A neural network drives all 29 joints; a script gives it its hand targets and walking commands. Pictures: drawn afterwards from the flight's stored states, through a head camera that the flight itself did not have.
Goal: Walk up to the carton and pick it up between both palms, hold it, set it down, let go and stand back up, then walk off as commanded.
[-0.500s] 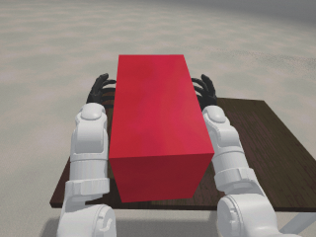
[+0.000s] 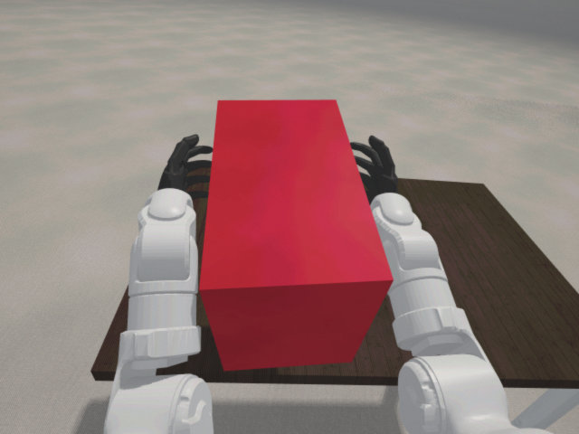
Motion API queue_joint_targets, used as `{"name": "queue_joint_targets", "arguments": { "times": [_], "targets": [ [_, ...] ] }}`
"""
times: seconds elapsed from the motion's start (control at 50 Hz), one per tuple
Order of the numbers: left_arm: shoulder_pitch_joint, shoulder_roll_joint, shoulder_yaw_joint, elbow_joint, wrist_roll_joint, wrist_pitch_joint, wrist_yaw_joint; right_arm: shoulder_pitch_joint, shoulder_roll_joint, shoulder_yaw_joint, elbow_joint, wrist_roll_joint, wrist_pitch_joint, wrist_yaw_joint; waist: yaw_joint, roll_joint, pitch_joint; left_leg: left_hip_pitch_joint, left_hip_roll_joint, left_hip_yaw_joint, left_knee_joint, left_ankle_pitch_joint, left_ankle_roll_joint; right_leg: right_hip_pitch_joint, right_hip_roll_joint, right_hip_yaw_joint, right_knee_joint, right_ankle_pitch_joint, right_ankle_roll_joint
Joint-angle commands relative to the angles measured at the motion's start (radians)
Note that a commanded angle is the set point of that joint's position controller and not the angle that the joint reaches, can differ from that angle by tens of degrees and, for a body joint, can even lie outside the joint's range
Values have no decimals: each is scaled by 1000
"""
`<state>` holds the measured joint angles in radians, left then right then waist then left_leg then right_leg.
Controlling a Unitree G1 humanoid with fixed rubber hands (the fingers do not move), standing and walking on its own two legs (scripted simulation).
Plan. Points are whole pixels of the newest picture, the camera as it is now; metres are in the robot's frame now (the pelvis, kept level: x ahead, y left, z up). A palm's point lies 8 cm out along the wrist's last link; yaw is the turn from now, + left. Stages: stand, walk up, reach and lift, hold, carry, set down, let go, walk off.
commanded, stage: hold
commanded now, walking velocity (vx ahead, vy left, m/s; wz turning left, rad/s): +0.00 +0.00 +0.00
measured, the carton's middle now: (283, 227) +0.37 +0.01 +0.16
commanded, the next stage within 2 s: none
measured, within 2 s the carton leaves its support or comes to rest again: neither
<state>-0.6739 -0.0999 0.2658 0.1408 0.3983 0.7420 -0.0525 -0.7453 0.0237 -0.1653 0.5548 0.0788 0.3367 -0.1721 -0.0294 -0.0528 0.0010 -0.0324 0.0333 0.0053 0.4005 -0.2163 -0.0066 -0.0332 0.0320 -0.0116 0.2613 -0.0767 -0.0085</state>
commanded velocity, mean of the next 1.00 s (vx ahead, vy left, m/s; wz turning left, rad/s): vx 0.00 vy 0.00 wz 0.00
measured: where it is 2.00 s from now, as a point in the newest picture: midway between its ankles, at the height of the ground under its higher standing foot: outside the picture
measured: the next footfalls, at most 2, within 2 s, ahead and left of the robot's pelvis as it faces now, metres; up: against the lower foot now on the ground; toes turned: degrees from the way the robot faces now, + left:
none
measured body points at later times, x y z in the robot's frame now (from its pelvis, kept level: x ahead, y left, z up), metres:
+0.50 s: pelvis +0.00 +0.00 +0.00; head -0.06 +0.03 +0.44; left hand +0.37 +0.15 +0.22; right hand +0.39 -0.12 +0.22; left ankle +0.01 +0.12 -0.75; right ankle +0.05 -0.12 -0.75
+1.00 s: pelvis +0.00 +0.00 +0.00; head -0.06 +0.03 +0.44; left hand +0.37 +0.15 +0.22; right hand +0.39 -0.12 +0.22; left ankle +0.01 +0.12 -0.75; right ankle +0.05 -0.12 -0.75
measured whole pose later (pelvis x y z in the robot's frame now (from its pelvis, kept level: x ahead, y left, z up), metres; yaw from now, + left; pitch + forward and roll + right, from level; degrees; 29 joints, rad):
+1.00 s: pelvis +0.00 +0.00 +0.00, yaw +0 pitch -9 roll -2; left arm -0.67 -0.10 0.27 0.14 0.40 0.74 -0.05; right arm -0.75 0.02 -0.17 0.55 0.08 0.33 -0.17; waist -0.03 -0.05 0.00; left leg -0.03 0.03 0.01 0.40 -0.22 -0.01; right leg -0.03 0.03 -0.01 0.26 -0.08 -0.01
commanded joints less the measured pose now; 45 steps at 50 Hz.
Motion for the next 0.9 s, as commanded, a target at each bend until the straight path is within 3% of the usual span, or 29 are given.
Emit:
{"name": "queue_joint_targets", "arguments": {
  "times": [0.0, 0.88],
  "targets": [
    [-514, -498, -379, -66, -132, -34, -145, -642, 529, 401, -225, 103, -66, 68, -111, 69, -239, -74, -82, 31, -147, 107, 7, 310, 14, -86, 22, 55, 54],
    [-518, -500, -388, -76, -132, -37, -145, -642, 531, 401, -230, 101, -71, 68, -114, 72, -247, -74, -80, 31, -147, 114, 4, 319, 14, -86, 25, 68, 53]
  ]
}}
